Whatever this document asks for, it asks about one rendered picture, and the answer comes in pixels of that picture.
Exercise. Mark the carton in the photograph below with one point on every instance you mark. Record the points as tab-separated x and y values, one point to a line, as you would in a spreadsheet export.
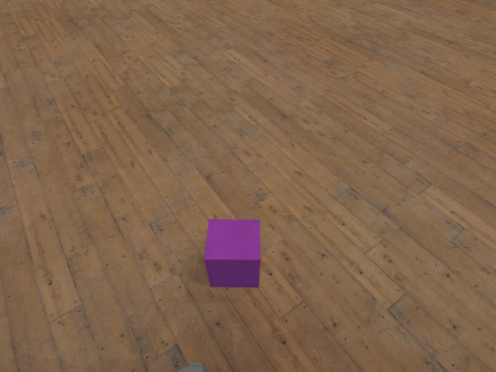
232	253

